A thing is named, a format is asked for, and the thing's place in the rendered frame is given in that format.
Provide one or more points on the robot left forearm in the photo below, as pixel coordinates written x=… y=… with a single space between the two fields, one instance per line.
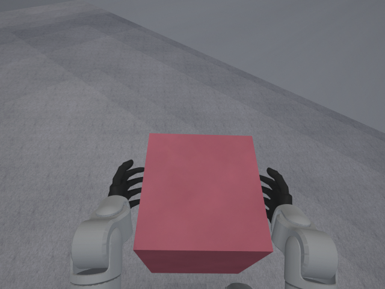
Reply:
x=96 y=247

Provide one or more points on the robot left hand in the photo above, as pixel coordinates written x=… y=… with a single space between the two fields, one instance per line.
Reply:
x=120 y=185

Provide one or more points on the robot right forearm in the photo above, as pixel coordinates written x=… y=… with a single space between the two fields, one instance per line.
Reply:
x=311 y=256

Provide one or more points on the carton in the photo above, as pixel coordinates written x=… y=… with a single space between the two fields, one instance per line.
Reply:
x=201 y=206

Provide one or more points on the robot right hand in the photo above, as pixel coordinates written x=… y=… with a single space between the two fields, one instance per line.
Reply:
x=279 y=194

